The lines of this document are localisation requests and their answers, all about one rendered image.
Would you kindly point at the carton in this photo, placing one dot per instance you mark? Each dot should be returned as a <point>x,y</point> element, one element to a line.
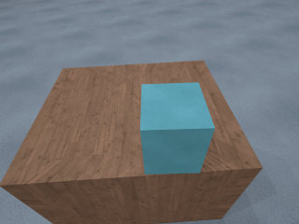
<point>175,128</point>

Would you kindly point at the pedestal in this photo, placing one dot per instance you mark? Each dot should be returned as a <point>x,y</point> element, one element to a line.
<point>82,159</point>

